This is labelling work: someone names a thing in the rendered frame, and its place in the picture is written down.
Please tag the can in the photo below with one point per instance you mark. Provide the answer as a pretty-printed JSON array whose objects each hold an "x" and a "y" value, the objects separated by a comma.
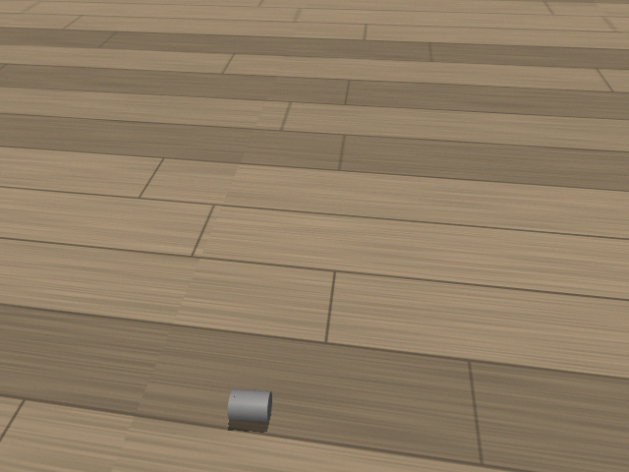
[{"x": 250, "y": 405}]

